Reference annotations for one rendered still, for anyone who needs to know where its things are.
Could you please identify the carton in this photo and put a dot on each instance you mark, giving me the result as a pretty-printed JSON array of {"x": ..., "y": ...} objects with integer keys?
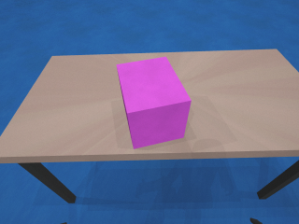
[{"x": 156, "y": 104}]

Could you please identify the table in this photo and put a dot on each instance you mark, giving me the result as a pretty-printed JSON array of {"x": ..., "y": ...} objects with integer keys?
[{"x": 245, "y": 104}]

